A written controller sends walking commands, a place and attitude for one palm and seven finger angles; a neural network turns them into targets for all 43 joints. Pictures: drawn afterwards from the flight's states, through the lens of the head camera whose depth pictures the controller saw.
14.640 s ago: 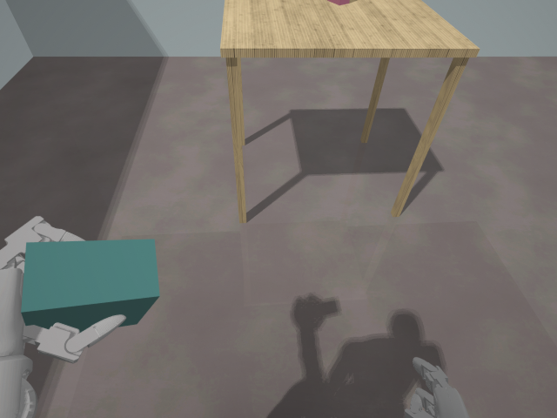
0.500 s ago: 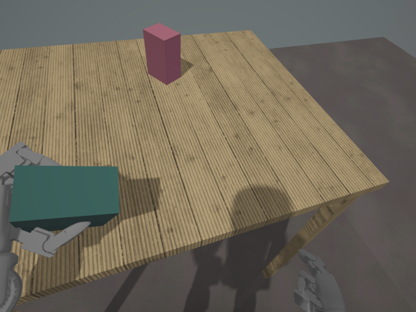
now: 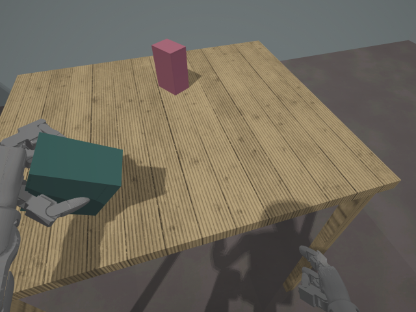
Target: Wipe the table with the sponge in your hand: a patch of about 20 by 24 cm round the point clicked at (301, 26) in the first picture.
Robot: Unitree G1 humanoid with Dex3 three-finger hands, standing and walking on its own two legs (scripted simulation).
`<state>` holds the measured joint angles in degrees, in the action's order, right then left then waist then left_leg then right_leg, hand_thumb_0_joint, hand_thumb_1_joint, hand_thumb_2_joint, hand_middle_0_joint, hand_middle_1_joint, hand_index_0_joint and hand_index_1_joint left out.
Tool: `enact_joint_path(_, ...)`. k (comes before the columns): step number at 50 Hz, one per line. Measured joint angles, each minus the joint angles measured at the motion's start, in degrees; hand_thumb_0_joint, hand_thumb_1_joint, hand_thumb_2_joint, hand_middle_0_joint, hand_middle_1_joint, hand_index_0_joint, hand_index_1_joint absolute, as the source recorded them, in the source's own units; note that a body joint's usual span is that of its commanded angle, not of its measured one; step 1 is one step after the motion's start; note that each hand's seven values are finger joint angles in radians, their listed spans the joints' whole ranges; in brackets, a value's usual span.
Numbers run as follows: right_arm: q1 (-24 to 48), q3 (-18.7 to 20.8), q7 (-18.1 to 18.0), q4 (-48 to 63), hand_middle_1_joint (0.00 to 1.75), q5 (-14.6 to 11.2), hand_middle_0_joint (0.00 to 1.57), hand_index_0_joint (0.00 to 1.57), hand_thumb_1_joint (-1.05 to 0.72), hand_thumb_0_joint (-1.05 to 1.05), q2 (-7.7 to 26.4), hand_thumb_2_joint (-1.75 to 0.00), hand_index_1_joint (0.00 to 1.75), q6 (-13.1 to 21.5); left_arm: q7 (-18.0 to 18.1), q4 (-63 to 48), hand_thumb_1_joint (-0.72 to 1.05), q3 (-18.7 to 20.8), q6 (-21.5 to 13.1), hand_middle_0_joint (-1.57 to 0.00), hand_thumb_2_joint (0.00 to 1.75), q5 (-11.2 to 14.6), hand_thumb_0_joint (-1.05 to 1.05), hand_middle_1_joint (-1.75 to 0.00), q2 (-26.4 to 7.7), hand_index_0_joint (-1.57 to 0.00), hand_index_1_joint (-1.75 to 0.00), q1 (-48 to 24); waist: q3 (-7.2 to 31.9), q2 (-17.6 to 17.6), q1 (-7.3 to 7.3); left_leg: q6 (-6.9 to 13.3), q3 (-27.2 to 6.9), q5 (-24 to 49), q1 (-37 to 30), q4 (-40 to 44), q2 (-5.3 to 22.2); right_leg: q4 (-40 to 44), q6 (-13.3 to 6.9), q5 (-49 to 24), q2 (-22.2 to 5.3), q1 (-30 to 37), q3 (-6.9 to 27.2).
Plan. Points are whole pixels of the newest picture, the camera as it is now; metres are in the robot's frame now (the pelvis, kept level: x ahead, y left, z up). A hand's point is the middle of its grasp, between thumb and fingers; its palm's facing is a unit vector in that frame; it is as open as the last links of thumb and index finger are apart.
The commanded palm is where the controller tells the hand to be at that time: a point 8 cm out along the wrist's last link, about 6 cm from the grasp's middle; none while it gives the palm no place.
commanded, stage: turn the palm down, sponge in hand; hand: left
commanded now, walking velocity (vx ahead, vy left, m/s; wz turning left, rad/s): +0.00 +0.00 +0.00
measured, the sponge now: (83, 181) +0.26 +0.23 +0.16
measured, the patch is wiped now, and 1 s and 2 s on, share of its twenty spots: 0.00 0.00 0.00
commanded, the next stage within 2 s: move the sponge above the wiping area in 1.96 s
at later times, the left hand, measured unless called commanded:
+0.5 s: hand (73, 180) +0.24 +0.21 +0.20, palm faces +0.29 -0.51 -0.81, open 10.1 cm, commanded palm +0.18 +0.25 +0.24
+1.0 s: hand (22, 165) +0.23 +0.27 +0.23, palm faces +0.32 -0.26 -0.91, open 10.1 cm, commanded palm +0.18 +0.26 +0.29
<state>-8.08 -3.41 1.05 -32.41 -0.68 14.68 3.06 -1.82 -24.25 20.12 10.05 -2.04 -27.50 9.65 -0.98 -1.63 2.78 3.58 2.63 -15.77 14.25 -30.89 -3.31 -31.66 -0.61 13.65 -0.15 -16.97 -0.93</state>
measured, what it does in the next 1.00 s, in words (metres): stands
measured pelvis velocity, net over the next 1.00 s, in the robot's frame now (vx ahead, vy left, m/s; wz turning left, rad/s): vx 0.00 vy -0.03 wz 0.01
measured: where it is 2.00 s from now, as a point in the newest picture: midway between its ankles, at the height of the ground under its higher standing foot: outside the picture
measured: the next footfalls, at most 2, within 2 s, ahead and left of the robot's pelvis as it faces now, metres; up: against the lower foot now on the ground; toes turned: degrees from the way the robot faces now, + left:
none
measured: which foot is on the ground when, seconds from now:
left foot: down 0.00-1.00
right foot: down 0.00-1.00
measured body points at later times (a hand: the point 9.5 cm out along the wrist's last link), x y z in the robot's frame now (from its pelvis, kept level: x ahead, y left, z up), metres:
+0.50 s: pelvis +0.00 -0.07 -0.01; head +0.00 -0.10 +0.44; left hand +0.21 +0.24 +0.25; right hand +0.22 -0.29 -0.09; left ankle +0.01 +0.07 -0.73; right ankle +0.03 -0.11 -0.73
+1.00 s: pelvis +0.00 -0.03 +0.00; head -0.02 -0.07 +0.45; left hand +0.21 +0.28 +0.28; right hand +0.24 -0.22 -0.07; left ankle +0.01 +0.08 -0.73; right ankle +0.03 -0.11 -0.73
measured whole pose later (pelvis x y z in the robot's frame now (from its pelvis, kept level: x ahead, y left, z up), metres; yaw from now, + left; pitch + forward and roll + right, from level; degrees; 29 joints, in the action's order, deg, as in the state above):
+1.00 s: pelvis +0.00 -0.03 +0.00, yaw +1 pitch -4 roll +0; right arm -4.0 -3.7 -6.9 -34.3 -4.6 15.1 -1.8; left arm -6.4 -25.0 12.0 25.0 -26.0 -41.9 2.2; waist -0.3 -5.5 7.2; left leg 1.4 0.2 -15.6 11.6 -30.7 -2.0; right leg -30.8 -2.6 13.7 1.3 -13.7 -2.6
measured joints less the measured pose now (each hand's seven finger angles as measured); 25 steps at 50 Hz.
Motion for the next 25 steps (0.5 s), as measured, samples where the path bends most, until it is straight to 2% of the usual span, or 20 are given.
enact_joint_path(3,1.3,0.1,-1.0,1.4,0.3,0.4,0.2,0.2,-0.91,0.01,-0.7,-0.9,0.3,-0.3,0.2,-4.8,-0.5,-2.5,-2.7,-0.74,1.03,0.5,-0.01,-1.34,-0.3,-0.74,-1.34,6.5,0.5,0.1,-0.23,-0.6,0.1,-0.5,0.9,-1.1,0.5,-1.5,-0.6,0.7,0.5,-1.1,0.0)
enact_joint_path(6,1.5,0.4,-2.3,1.6,0.3,0.2,0.2,0.2,-0.91,0.01,-1.2,-0.9,0.3,-0.7,2.7,-6.4,-0.5,-2.6,-4.5,-0.74,1.03,0.2,-0.01,-1.34,-2.5,-0.74,-1.34,8.0,0.7,0.5,1.04,-1.5,-0.7,-0.9,1.4,-2.2,1.3,-2.1,-1.6,1.1,1.2,-1.3,-0.8)
enact_joint_path(8,1.4,0.5,-3.0,0.9,0.3,0.1,0.2,0.2,-0.91,0.01,-0.9,-0.9,0.31,-1.3,4.6,-5.2,-0.5,-1.5,-4.3,-0.74,1.03,-0.8,-0.01,-1.34,-3.4,-0.74,-1.34,6.6,1.0,0.1,1.88,-2.2,-1.6,-1.1,1.6,-2.7,1.8,-2.0,-2.2,1.1,1.6,-1.0,-1.7)
enact_joint_path(10,1.4,0.4,-3.8,0.0,0.3,-0.2,0.2,0.2,-0.91,0.01,-0.4,-0.9,0.31,-2.1,5.5,-2.7,-0.5,-0.2,-2.3,-0.74,1.03,-2.3,-0.01,-1.34,-4.4,-0.74,-1.34,4.2,1.1,-0.6,2.48,-2.7,-2.5,-1.0,1.6,-3.0,2.1,-1.8,-2.7,1.2,1.9,-0.6,-2.7)
enact_joint_path(14,1.5,0.0,-5.5,-1.1,0.3,-1.3,0.2,0.2,-0.91,0.01,0.9,-0.9,0.31,-3.3,2.7,3.0,-0.5,0.9,3.3,-0.74,1.03,-4.6,-0.01,-1.34,-6.3,-0.74,-1.34,-0.2,1.0,-2.2,2.83,-3.5,-3.8,-0.7,1.0,-2.8,2.5,-1.3,-3.5,1.2,2.3,0.4,-4.0)
enact_joint_path(16,1.6,0.0,-6.2,-1.3,0.3,-1.6,0.2,0.2,-0.91,0.01,1.3,-0.9,0.31,-3.2,0.3,4.8,-0.5,0.2,4.5,-0.74,1.03,-5.5,-0.01,-1.34,-7.1,-0.74,-1.34,-1.4,0.7,-2.9,2.75,-3.9,-4.1,-0.7,0.8,-2.9,2.9,-1.2,-3.8,1.2,2.7,0.8,-4.3)
enact_joint_path(20,1.6,0.7,-6.9,-1.1,0.3,-1.9,0.2,0.2,-0.91,0.01,1.4,-0.9,0.31,-2.3,-3.3,4.7,-0.5,-1.2,2.7,-0.74,1.03,-6.4,-0.01,-1.34,-9.1,-0.74,-1.34,-1.0,0.1,-3.2,2.2,-4.6,-4.0,-1.2,0.7,-3.5,3.8,-1.6,-4.4,1.4,3.6,0.8,-4.2)
enact_joint_path(25,0.9,1.9,-6.7,-0.9,0.3,-1.7,0.2,0.2,-0.91,0.01,1.6,-0.9,0.3,-2.3,-2.5,2.1,-0.5,-0.5,0.0,-0.74,1.03,-6.7,-0.01,-1.34,-11.9,-0.74,-1.34,0.6,0.2,-3.0,1.45,-5.3,-4.0,-2.4,1.7,-5.3,4.5,-3.1,-5.1,2.4,4.3,-0.2,-4.2)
